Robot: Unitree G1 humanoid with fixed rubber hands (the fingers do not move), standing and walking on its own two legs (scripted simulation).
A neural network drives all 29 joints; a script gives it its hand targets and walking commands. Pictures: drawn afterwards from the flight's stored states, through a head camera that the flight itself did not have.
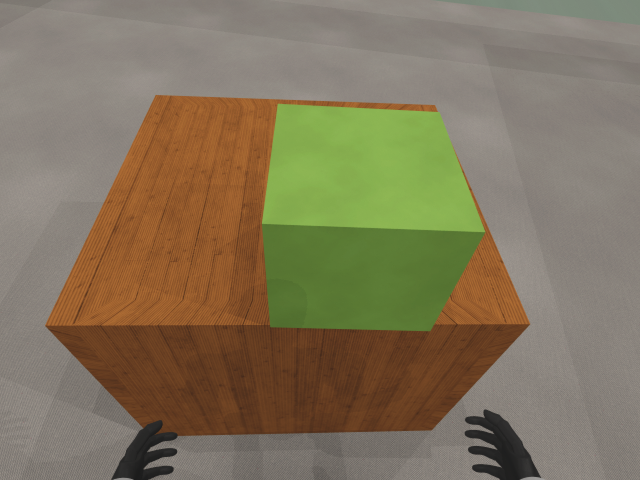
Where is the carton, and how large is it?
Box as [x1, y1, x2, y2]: [262, 104, 484, 330]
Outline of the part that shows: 278,104 262,219 270,326 430,330 484,233 482,224 439,112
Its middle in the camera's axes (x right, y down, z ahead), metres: +0.06 -0.04 +0.67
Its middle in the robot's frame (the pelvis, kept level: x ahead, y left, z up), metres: +0.53 -0.05 +0.00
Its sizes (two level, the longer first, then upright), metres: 0.280 0.277 0.255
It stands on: a pedestal, 0.65 m high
